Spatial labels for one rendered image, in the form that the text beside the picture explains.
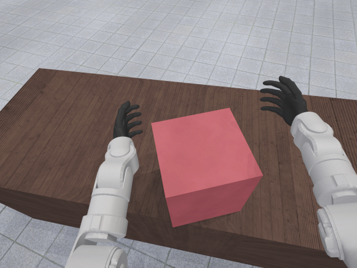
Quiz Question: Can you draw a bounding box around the right robot forearm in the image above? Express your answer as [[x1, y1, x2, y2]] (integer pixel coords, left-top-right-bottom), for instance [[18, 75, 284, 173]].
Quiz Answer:
[[291, 112, 357, 207]]

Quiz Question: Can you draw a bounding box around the left robot hand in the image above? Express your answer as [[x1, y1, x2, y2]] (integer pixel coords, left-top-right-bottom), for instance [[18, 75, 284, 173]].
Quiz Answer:
[[113, 101, 143, 139]]

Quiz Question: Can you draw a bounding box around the pedestal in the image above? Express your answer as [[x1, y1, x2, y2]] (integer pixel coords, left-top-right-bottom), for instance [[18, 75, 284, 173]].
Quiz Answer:
[[0, 68, 357, 268]]

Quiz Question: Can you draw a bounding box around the carton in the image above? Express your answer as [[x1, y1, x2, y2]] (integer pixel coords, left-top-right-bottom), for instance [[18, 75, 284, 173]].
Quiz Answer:
[[151, 108, 263, 227]]

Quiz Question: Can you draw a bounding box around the left robot forearm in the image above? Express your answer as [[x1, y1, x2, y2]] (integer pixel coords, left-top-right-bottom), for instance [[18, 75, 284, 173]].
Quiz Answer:
[[65, 137, 139, 268]]

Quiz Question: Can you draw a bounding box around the left robot upper arm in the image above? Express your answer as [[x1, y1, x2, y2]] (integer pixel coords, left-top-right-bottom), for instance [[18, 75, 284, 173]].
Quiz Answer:
[[66, 245, 128, 268]]

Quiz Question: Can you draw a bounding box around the right robot hand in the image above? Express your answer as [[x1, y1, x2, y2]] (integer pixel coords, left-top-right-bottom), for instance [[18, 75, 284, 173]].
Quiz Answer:
[[260, 76, 308, 126]]

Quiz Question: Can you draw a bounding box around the right robot upper arm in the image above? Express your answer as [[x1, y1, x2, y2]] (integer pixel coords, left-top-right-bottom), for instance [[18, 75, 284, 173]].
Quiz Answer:
[[317, 202, 357, 268]]

